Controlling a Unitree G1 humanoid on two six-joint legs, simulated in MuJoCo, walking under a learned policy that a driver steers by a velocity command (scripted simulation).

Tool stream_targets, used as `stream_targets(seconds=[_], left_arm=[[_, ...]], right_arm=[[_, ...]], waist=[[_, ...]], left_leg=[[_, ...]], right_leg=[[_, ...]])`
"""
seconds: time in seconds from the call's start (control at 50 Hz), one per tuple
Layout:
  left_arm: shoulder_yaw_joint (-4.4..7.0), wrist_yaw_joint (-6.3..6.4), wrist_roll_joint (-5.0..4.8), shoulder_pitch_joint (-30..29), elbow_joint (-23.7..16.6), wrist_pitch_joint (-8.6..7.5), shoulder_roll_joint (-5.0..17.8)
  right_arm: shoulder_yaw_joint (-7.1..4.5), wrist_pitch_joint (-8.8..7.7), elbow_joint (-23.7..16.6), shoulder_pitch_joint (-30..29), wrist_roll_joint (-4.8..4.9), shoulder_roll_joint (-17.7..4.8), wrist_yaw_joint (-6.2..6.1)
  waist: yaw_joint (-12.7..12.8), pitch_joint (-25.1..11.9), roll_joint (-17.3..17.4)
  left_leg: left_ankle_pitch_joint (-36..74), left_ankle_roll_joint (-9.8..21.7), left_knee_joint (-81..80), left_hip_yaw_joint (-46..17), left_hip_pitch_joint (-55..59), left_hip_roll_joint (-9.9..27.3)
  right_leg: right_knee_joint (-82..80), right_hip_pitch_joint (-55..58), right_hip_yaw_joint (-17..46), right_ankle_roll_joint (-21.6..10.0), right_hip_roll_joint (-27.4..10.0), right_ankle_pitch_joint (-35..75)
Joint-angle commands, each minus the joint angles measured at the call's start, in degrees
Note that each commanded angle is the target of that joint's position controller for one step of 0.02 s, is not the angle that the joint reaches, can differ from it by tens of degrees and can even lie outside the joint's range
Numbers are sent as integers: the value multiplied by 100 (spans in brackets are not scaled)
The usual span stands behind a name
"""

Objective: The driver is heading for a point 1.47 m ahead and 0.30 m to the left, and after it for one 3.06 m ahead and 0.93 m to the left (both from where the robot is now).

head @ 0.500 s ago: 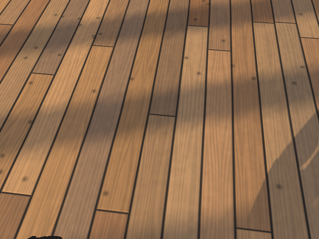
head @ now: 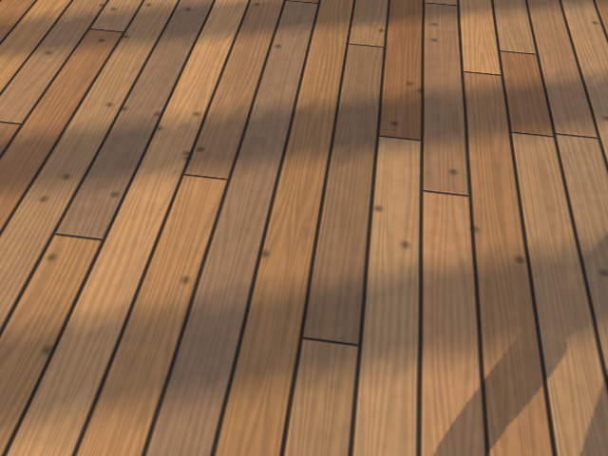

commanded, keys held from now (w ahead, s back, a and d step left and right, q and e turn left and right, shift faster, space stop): w+q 0.74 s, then w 0.08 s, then w+e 0.18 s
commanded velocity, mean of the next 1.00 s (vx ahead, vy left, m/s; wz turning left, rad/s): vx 0.50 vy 0.00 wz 0.43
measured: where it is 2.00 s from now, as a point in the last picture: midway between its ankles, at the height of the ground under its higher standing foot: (216, 245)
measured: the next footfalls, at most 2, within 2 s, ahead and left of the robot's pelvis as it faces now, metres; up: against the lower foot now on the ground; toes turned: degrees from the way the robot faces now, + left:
right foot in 0.40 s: +0.41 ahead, -0.09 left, +0.00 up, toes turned +19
left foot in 0.92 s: +0.57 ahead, +0.27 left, +0.00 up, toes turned +31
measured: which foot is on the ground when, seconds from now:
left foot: down 0.00-0.42, up 0.44-0.90, down 0.92-1.00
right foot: up 0.00-0.38, down 0.40-0.92, up 0.94-1.00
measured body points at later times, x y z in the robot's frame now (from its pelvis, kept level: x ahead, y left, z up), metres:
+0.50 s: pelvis +0.28 -0.01 +0.00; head +0.30 -0.01 +0.45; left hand +0.42 +0.28 -0.07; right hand +0.39 -0.28 -0.12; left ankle +0.12 +0.07 -0.65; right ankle +0.37 -0.10 -0.73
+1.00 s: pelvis +0.51 +0.13 +0.00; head +0.54 +0.16 +0.44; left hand +0.38 +0.39 -0.14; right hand +0.81 +0.02 -0.08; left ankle +0.54 +0.25 -0.73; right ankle +0.43 -0.08 -0.64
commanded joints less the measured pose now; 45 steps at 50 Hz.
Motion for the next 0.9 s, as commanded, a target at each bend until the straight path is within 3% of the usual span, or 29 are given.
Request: stream_targets(seconds=[0.02,0.04,0.1,0.16,0.22,0.28,0.32,0.36,0.38,0.4,0.42,0.44,0.46,0.48,0.5,0.52,0.56,0.6,0.66,0.74,0.82,0.86,0.88,0.9], left_arm=[[164,-18,73,-681,-762,-313,730],[172,-15,133,-615,-776,-316,673],[147,0,155,-551,-754,-241,511],[84,28,145,-1115,-873,-211,347],[40,-22,101,-1720,-966,-270,236],[59,-94,33,-2167,-1058,-337,292],[109,-123,8,-2233,-1072,-376,397],[184,-116,-13,-1973,-1007,-414,541],[256,-84,-1,-1521,-888,-433,651],[341,-40,69,-849,-781,-452,837],[424,14,100,78,-696,-417,1171],[480,-43,100,283,-476,-327,1398],[363,-57,2,28,-602,-304,796],[288,-34,2,-204,-621,-279,516],[251,-40,51,-437,-605,-261,469],[224,-42,74,-565,-536,-253,374],[209,-38,104,-648,-440,-292,315],[249,-45,57,-637,-319,-335,407],[316,-35,66,-608,-167,-333,619],[340,-8,28,-489,-3,-263,795],[368,-40,-102,5,310,-159,963],[380,-44,-175,93,449,-84,1090],[380,-34,-199,70,506,-43,1168],[330,-20,-214,9,550,-8,1129]], right_arm=[[-234,44,-243,700,-57,-788,-64],[-204,46,-283,627,-95,-722,-94],[-218,65,-275,632,-40,-739,-174],[-284,107,-167,825,0,-913,-286],[-301,180,-43,1082,35,-930,-362],[-309,253,73,1370,74,-909,-397],[-315,303,95,1408,83,-882,-420],[-349,342,75,1297,69,-903,-433],[-332,354,32,1183,61,-831,-421],[-256,341,-56,1093,18,-622,-389],[-140,323,-187,1213,-119,-289,-385],[-62,273,-325,2041,88,-99,-372],[-176,282,-132,1865,147,-714,-391],[-256,309,-206,1218,102,-945,-380],[-261,328,-253,947,49,-858,-382],[-277,325,-326,767,-2,-777,-360],[-256,370,-376,812,66,-536,-297],[-215,413,-488,651,56,-363,-271],[-176,398,-636,328,26,-294,-223],[-109,301,-793,-332,29,-201,-77],[-71,269,-1076,-924,32,-160,12],[-128,258,-1149,-898,-17,-299,19],[-213,258,-1076,-526,-50,-468,2],[-351,256,-817,336,-60,-707,-40]], waist=[[-411,-261,150],[-257,-295,300],[-125,-276,517],[-265,-95,459],[-473,-57,540],[-600,-39,555],[-550,-33,623],[-354,-61,793],[-95,-262,799],[245,-857,652],[519,-1754,-139],[70,-2126,-2050],[195,-1461,-1145],[327,-730,-595],[223,-347,-213],[139,-84,-217],[-17,-15,-521],[-39,56,-480],[-1,96,-310],[240,204,-181],[357,365,-151],[146,280,-270],[-153,11,-371],[-668,-474,-328]], left_leg=[[-205,1115,-1609,-2887,2456,1684],[283,1086,-1686,-2631,2192,1502],[1046,1165,-1829,-2192,1746,1307],[1256,1055,-1885,-1850,1364,1110],[1127,820,-1764,-1689,1100,891],[883,741,-1537,-1988,1249,975],[757,678,-1289,-2311,1580,1082],[1032,589,-973,-2541,1743,1169],[1388,475,-602,-2470,1661,1018],[1444,308,344,-2212,1319,746],[-46,90,1959,-1623,486,267],[-2595,-175,3473,-1096,-1466,-241],[-2272,-257,4069,-1178,-2005,297],[-1708,-307,4128,-1006,-2077,455],[-1315,-367,4026,-854,-1899,634],[-1076,-396,3800,-826,-1828,774],[-860,-415,3589,-692,-1511,961],[-688,-472,3344,-599,-1634,1049],[-10,-542,2625,-564,-1839,1112],[1083,-434,1330,-202,-1489,990],[734,-178,558,-14,-1306,784],[103,25,277,164,-873,539],[-53,148,105,297,-234,368],[344,318,-248,429,1047,213]], right_leg=[[444,-2726,190,45,-562,591],[151,-2412,195,91,-648,783],[-497,-2183,34,332,-628,900],[-1536,-2115,-23,523,-521,1780],[-2551,-1628,-44,563,-295,2747],[-3060,-1330,20,500,-130,2965],[-3352,-1208,139,406,-105,2718],[-3507,-819,142,233,-128,2290],[-3758,-141,39,72,-141,2336],[-3670,1076,290,-204,-561,2319],[-3521,2633,1385,-547,-1586,2008],[-4064,3857,3956,-1411,-2689,690],[-4306,3317,3924,-1234,-2592,-330],[-4399,2585,2926,-992,-2298,-28],[-4537,1928,2255,-894,-2049,757],[-4669,1502,1789,-881,-1857,1311],[-4945,1031,1098,-847,-1634,1795],[-5150,897,684,-962,-1660,2151],[-5271,1016,131,-1029,-1691,2769],[-5253,1126,-677,-834,-1533,3164],[-5126,1642,-809,-780,-1777,3484],[-4698,1898,-783,-753,-1891,4782],[-4159,1933,-822,-686,-1855,5716],[-3188,1617,-995,-542,-1645,6117]])
Keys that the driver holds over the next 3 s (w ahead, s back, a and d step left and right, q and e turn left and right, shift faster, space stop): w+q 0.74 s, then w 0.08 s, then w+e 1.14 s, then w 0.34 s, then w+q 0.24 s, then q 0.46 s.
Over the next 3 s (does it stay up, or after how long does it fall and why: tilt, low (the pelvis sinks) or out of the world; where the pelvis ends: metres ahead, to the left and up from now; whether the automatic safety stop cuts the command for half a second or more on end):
stays up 1.51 0.22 0.00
